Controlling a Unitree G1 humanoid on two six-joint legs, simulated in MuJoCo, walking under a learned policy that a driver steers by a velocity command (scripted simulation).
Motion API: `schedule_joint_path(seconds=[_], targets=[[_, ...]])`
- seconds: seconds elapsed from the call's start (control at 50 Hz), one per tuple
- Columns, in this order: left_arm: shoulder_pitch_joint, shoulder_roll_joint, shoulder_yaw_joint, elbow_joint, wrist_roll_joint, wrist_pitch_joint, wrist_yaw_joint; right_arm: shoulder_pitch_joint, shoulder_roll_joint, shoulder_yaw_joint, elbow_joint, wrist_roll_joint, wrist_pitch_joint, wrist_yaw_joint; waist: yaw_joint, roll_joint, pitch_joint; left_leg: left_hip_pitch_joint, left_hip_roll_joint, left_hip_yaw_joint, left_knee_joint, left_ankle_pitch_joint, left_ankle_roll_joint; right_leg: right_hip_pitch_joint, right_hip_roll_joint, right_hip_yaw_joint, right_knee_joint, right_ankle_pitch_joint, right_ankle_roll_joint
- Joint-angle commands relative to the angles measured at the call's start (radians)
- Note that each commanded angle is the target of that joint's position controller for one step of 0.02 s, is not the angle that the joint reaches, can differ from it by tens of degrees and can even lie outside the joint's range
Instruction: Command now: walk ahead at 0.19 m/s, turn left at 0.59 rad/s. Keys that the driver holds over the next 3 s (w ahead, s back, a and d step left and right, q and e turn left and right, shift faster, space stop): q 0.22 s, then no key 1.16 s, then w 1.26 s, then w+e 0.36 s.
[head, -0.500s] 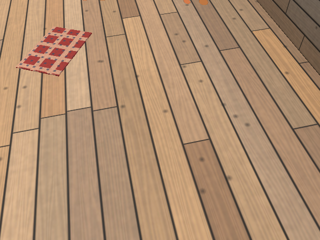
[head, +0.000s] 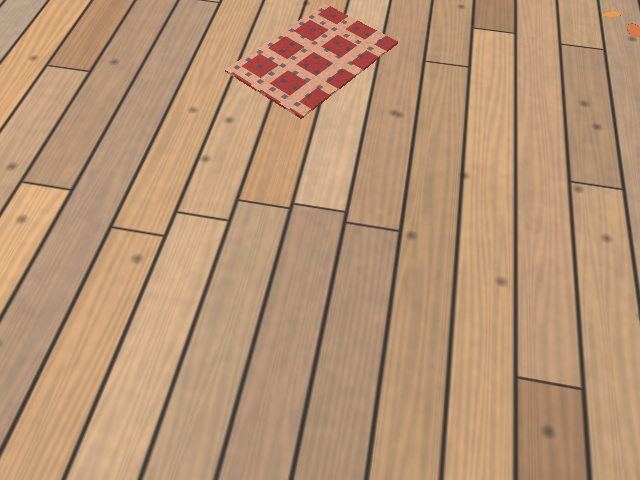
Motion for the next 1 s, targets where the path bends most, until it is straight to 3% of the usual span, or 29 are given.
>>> schedule_joint_path(seconds=[0.02,0.08,0.2,0.26,0.38,0.42,0.46,0.48,0.5,0.52,0.54,0.56,0.58,0.64,0.7,0.74,0.78,0.8,0.82,0.84,0.9,1.0], targets=[[0.065,0.104,0.02,-0.066,0.026,0.019,0.0,0.093,-0.107,-0.033,-0.032,0.015,0.005,-0.023,-0.012,0.033,-0.173,0.28,0.266,-0.286,-0.211,0.73,0.165,-0.172,-0.035,0.07,-0.023,0.051,0.01],[0.076,0.087,0.02,-0.073,0.022,0.052,-0.001,0.119,-0.147,-0.045,-0.025,0.001,-0.008,-0.012,0.004,0.026,-0.208,0.224,0.237,-0.27,-0.219,0.764,0.153,-0.131,-0.006,0.061,-0.091,0.1,0.019],[-0.076,0.103,0.024,-0.126,0.018,0.072,0.007,0.178,-0.16,-0.052,-0.021,0.0,0.011,-0.021,-0.047,0.072,-0.177,0.241,0.218,-0.378,-0.257,0.409,0.118,-0.218,0.009,0.098,-0.232,0.182,0.023],[-0.114,0.102,0.022,-0.135,0.013,0.074,0.01,0.206,-0.154,-0.051,-0.017,-0.005,0.017,-0.026,-0.066,0.085,-0.161,0.289,0.227,-0.418,-0.253,0.34,0.112,-0.234,0.018,0.111,-0.307,0.182,0.017],[-0.139,0.096,0.013,-0.142,-0.007,0.066,0.016,0.224,-0.143,-0.04,-0.002,-0.021,0.025,-0.028,-0.084,0.103,-0.148,0.299,0.236,-0.44,-0.186,0.497,0.116,-0.089,0.064,0.089,-0.464,0.082,-0.022],[-0.124,0.094,0.01,-0.14,-0.016,0.063,0.02,0.207,-0.145,-0.036,0.002,-0.02,0.031,-0.029,-0.077,0.109,-0.145,0.292,0.234,-0.457,-0.162,0.534,0.107,-0.01,0.083,0.079,-0.558,0.053,-0.039],[-0.068,0.082,0.005,-0.122,-0.018,0.056,0.024,0.172,-0.14,-0.029,0.005,-0.008,0.037,-0.035,-0.037,0.098,-0.136,0.263,0.204,-0.465,-0.133,0.465,0.065,0.121,0.092,0.07,-0.786,0.152,-0.057],[-0.036,0.084,0.004,-0.111,-0.008,0.046,0.028,0.156,-0.125,-0.021,0.002,0.002,0.036,-0.04,-0.019,0.075,-0.135,0.2,0.174,-0.461,-0.113,0.333,0.019,0.237,0.053,0.106,-0.933,0.293,-0.069],[-0.051,0.135,0.008,-0.12,0.012,0.036,0.037,0.189,-0.067,-0.003,-0.005,0.003,0.028,-0.04,-0.051,-0.063,-0.154,0.134,0.106,-0.383,-0.021,0.111,-0.035,0.324,-0.115,0.265,-0.995,0.396,-0.102],[-0.124,0.196,0.013,-0.143,0.007,0.037,0.03,0.249,-0.055,-0.001,0.001,0.011,0.029,-0.042,-0.101,-0.194,-0.137,0.049,-0.043,-0.23,0.04,-0.254,-0.071,0.316,-0.281,0.435,-0.969,0.754,-0.22],[-0.084,0.149,0.005,-0.126,0.0,0.036,0.023,0.217,-0.115,-0.014,0.022,-0.007,0.039,-0.046,-0.048,-0.163,-0.161,0.099,-0.022,-0.184,0.168,-0.399,-0.083,0.26,-0.316,0.439,-0.943,0.839,-0.313],[-0.09,0.116,-0.008,-0.119,-0.002,0.029,0.017,0.19,-0.121,-0.02,0.027,-0.005,0.045,-0.043,-0.051,-0.118,-0.14,0.105,-0.014,-0.185,0.228,-0.382,-0.095,0.239,-0.272,0.389,-0.948,0.834,-0.315],[-0.115,0.104,-0.013,-0.114,-0.002,0.028,0.015,0.176,-0.11,-0.02,0.036,-0.001,0.048,-0.039,-0.062,-0.101,-0.125,0.115,-0.003,-0.185,0.241,-0.347,-0.11,0.223,-0.217,0.325,-0.949,0.788,-0.28],[-0.125,0.112,-0.015,-0.088,0.002,0.029,0.018,0.18,-0.074,-0.004,0.068,-0.002,0.059,-0.027,-0.071,-0.151,-0.126,0.152,0.012,-0.137,0.149,-0.288,-0.143,0.255,-0.115,0.211,-0.913,0.832,-0.211],[-0.083,0.125,-0.011,-0.054,0.001,0.034,0.012,0.144,-0.056,0.008,0.093,0.01,0.062,-0.034,-0.041,-0.153,-0.146,0.198,0.026,-0.093,-0.016,-0.229,-0.145,0.305,-0.108,0.22,-0.88,0.836,-0.207],[-0.093,0.137,-0.005,-0.037,-0.004,0.039,0.012,0.154,-0.051,0.014,0.122,0.01,0.058,-0.042,-0.059,-0.14,-0.149,0.283,0.036,-0.078,-0.194,-0.064,-0.135,0.286,-0.09,0.219,-0.859,0.768,-0.178],[-0.082,0.123,-0.007,-0.03,-0.006,0.034,0.008,0.135,-0.097,0.011,0.136,-0.01,0.044,-0.048,-0.046,-0.087,-0.16,0.408,0.119,-0.177,-0.238,0.114,-0.118,0.189,-0.07,0.233,-0.874,0.558,-0.117],[-0.057,0.119,-0.004,-0.026,-0.009,0.033,0.002,0.113,-0.138,0.004,0.147,-0.01,0.04,-0.048,-0.01,-0.012,-0.13,0.383,0.159,-0.206,-0.184,0.184,-0.096,0.16,-0.02,0.193,-0.899,0.434,-0.1],[-0.069,0.104,-0.007,-0.005,-0.01,0.036,0.002,0.099,-0.114,0.007,0.165,0.001,0.037,-0.042,-0.024,0.037,-0.102,0.307,0.155,-0.203,-0.185,0.133,-0.08,0.197,0.007,0.162,-0.92,0.348,-0.091],[-0.087,0.109,-0.005,0.009,-0.007,0.041,0.005,0.097,-0.086,0.016,0.175,-0.001,0.032,-0.041,-0.038,0.033,-0.076,0.274,0.152,-0.207,-0.207,0.096,-0.079,0.216,0.01,0.159,-0.907,0.337,-0.087],[-0.081,0.11,-0.001,0.042,-0.004,0.045,0.004,0.109,-0.086,0.022,0.22,-0.002,0.023,-0.051,-0.034,0.056,-0.072,0.26,0.148,-0.21,-0.238,0.091,-0.079,0.245,-0.002,0.16,-0.894,0.398,-0.092],[-0.068,0.097,-0.005,0.108,-0.005,0.048,0.005,0.108,-0.08,0.03,0.273,-0.001,0.018,-0.054,-0.03,0.032,-0.052,0.248,0.153,-0.216,-0.265,0.038,-0.071,0.243,0.002,0.158,-0.918,0.343,-0.081]])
